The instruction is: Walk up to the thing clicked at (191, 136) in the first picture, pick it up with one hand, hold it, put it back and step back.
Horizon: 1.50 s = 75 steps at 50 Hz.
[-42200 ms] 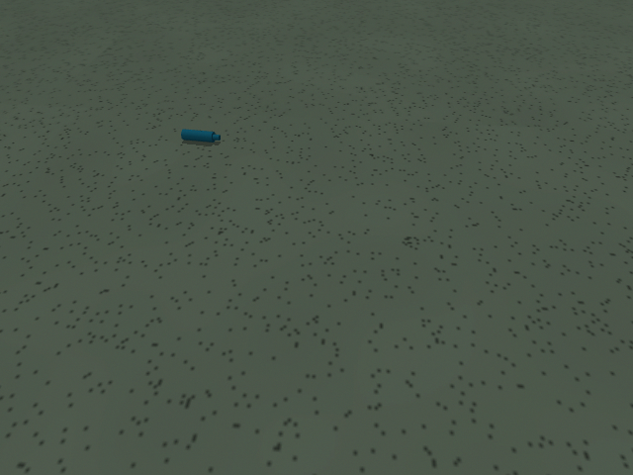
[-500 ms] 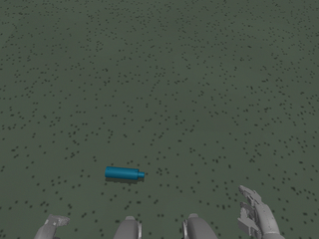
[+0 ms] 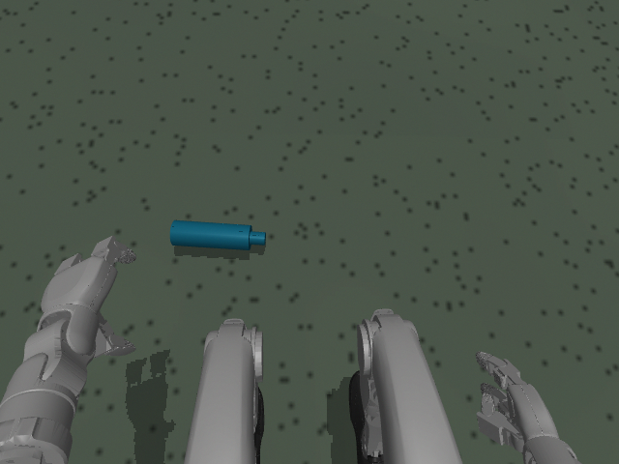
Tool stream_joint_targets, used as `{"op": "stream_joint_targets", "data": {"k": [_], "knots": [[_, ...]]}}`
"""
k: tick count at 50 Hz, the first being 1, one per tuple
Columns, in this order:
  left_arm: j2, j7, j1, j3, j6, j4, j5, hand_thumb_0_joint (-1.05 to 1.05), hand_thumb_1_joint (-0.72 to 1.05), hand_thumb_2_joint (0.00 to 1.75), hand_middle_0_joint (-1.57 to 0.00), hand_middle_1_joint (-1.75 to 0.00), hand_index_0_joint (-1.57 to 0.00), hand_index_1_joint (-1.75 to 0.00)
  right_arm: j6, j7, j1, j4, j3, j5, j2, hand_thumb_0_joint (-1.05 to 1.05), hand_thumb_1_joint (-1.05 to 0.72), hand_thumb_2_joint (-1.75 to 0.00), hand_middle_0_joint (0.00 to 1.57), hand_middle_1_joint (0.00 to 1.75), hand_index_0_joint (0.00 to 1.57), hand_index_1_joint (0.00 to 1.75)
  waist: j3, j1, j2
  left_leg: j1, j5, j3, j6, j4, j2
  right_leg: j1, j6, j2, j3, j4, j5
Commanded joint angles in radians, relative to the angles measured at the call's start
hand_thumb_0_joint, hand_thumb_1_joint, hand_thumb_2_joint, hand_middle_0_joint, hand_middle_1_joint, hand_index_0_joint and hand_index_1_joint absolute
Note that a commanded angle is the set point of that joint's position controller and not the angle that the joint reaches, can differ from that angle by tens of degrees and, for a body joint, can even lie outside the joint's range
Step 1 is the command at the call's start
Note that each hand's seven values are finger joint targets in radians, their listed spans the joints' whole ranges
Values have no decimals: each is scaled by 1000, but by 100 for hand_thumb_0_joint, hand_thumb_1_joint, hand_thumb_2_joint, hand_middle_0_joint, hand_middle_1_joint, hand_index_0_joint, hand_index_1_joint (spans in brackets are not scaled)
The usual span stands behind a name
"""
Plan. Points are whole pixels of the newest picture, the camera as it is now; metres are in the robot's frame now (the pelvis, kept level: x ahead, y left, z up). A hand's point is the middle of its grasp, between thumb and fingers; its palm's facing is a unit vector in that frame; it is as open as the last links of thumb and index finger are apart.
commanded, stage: rise first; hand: left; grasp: from above
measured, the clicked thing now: (219, 235) +0.53 +0.19 -0.45
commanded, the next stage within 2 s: none
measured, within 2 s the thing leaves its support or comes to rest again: neither
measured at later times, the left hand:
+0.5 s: hand (146, 266) +0.42 +0.28 -0.26, palm faces -0.50 -0.06 -0.86, open 14.1 cm
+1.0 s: hand (160, 250) +0.46 +0.27 -0.30, palm faces -0.49 +0.03 -0.87, open 14.2 cm
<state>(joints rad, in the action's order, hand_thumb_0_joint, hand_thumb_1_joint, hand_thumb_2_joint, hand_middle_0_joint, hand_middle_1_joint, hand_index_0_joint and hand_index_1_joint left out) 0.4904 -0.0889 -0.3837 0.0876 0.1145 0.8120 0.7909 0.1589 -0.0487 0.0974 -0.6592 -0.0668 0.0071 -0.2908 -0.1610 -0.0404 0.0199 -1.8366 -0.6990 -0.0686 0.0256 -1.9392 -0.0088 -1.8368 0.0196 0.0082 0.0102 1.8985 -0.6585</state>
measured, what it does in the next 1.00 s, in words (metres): lowers itself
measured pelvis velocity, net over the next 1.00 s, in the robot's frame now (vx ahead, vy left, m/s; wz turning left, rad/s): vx -0.01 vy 0.01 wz -0.08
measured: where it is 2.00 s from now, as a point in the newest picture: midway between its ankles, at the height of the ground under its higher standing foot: (308, 449)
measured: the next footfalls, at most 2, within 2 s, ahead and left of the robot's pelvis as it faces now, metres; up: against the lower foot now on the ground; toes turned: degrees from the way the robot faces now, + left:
none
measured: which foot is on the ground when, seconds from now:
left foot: down 0.00-1.00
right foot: down 0.00-1.00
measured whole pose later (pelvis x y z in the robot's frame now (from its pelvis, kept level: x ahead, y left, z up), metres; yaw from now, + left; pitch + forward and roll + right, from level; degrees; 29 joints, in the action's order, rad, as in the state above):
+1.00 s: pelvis -0.01 +0.01 -0.14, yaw -4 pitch +35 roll -8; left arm 0.78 -0.36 -0.96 0.08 0.35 1.43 1.36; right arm 0.00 -0.13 0.14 -0.73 0.03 0.15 -0.27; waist -0.05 -0.23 -0.01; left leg -2.28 -0.72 -0.13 0.01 -2.39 -0.04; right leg -2.23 0.06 0.00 0.05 2.28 -0.66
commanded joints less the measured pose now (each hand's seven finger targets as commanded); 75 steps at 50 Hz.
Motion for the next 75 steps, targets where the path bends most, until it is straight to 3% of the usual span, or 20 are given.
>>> {"op": "stream_joint_targets", "data": {"k": [1,8,10,15,17,18,21,24,27,28,33,35,37,39,40,46,55,69,73,75], "knots": [[320,-54,-282,83,81,-32,87,0,-52,100,-8,-106,-9,-106,12,-4,146,55,-70,5,-177,0,-89,-90,20,30,20,30,-642,-15,7,241,198,72,-57,135,-24,366,-40,-17,21,-178,175],[396,-92,-478,81,142,77,199,0,-51,102,-6,-104,-6,-104,-40,-15,185,21,-63,27,-185,0,-87,-89,20,30,20,30,-661,-42,56,195,158,64,-56,54,-26,238,-44,-22,55,-85,123],[384,-105,-525,56,157,129,225,0,-51,103,-5,-103,-5,-103,-54,-19,185,13,-59,34,-185,0,-87,-89,20,30,20,30,-599,-70,94,155,98,57,-54,46,-28,159,-47,-24,67,-57,68],[445,-158,-595,66,180,236,310,0,-52,103,-5,-100,-5,-100,-100,-30,205,-24,-47,52,-198,0,-87,-89,20,30,20,30,-564,-83,156,150,33,28,-51,30,-29,39,-55,-22,91,10,19],[443,-179,-689,49,197,183,338,0,-53,104,-5,-98,-4,-98,-106,-34,204,-14,-40,57,-200,0,-88,-90,20,30,20,30,-613,-93,203,192,99,24,-44,4,-31,13,-59,-19,97,40,78],[445,-186,-650,47,193,284,352,0,-54,105,-5,-98,-4,-98,-112,-36,213,-35,-39,60,-206,0,-88,-90,20,30,20,30,-571,-111,183,159,81,23,-47,-3,-32,-9,-58,-21,101,47,63],[455,-210,-720,42,200,290,387,0,-54,105,-5,-96,-4,-96,-122,-41,230,-48,-33,76,-210,0,-88,-90,20,30,20,30,-569,-130,206,162,112,22,-46,-34,-32,-40,-57,-15,103,68,94],[482,-227,-771,38,209,307,427,0,-55,105,-5,-95,-4,-96,-128,-47,224,-45,-22,86,-213,0,-89,-90,20,30,20,30,-588,-129,232,154,127,23,-45,-53,-36,-44,-59,-16,108,92,108],[489,-243,-754,45,207,395,456,0,-54,104,-5,-95,-5,-96,-139,-54,240,-62,-21,97,-221,0,-89,-90,20,30,20,30,-556,-148,220,119,104,22,-47,-64,-36,-63,-57,-17,115,103,90],[452,-243,-794,16,211,349,461,0,-55,105,-6,-94,-4,-95,-138,-55,234,-53,-21,100,-216,0,-89,-90,20,30,20,30,-578,-151,237,145,136,20,-45,-73,-34,-73,-58,-16,116,110,120],[500,-257,-766,33,210,460,501,0,-52,101,-6,-95,-6,-95,-148,-61,246,-75,-15,108,-228,0,-89,-90,20,30,20,30,-564,-159,238,130,152,10,-43,-94,-33,-96,-57,-18,125,142,131],[488,-261,-833,15,222,408,512,0,-53,103,-6,-95,-6,-95,-153,-66,252,-67,-5,117,-224,0,-90,-90,20,30,20,30,-579,-180,258,137,197,13,-44,-116,-35,-85,-55,-18,126,148,170],[517,-270,-838,30,223,417,527,0,-53,102,-6,-95,-6,-95,-157,-65,252,-72,-8,118,-228,0,-90,-90,20,30,20,30,-592,-170,245,124,194,20,-48,-130,-34,-81,-54,-20,123,149,169],[491,-274,-847,15,232,423,528,0,-53,102,-7,-95,-6,-95,-158,-71,250,-63,1,125,-228,0,-90,-90,20,30,20,30,-570,-188,260,135,215,14,-44,-136,-32,-93,-51,-18,129,160,184],[528,-280,-871,32,236,414,532,0,-51,101,-6,-95,-7,-95,-158,-70,249,-73,-2,125,-234,0,-90,-90,20,30,20,30,-595,-181,278,146,208,7,-41,-135,-29,-109,-53,-19,130,171,175],[530,-307,-874,31,243,480,544,0,-53,102,-7,-96,-6,-96,-157,-75,260,-65,23,145,-227,0,-90,-90,20,30,20,30,-568,-206,242,75,212,25,-57,-177,-34,-63,-47,-26,131,173,197],[554,-334,-915,30,221,475,546,0,-54,102,-6,-98,-6,-98,-154,-72,253,-62,36,154,-232,0,-90,-90,20,30,20,30,-581,-205,288,70,190,28,-55,-192,-32,-90,-51,-34,138,187,185],[540,-320,-888,17,196,519,531,0,-53,101,-6,-99,-7,-98,-157,-81,279,-58,53,147,-240,0,-90,-90,20,30,20,30,-543,-237,272,62,243,17,-53,-217,-31,-86,-47,-29,141,199,234],[580,-320,-930,35,204,463,524,0,-52,100,-6,-99,-7,-99,-156,-84,276,-52,57,147,-244,0,-91,-90,20,30,20,30,-580,-223,319,75,246,15,-47,-215,-28,-80,-51,-31,143,210,236],[555,-320,-912,19,201,515,529,0,-52,100,-6,-100,-7,-99,-156,-86,276,-51,61,147,-247,0,-90,-90,20,30,20,30,-545,-243,305,68,245,9,-47,-222,-27,-102,-51,-31,148,213,234]]}}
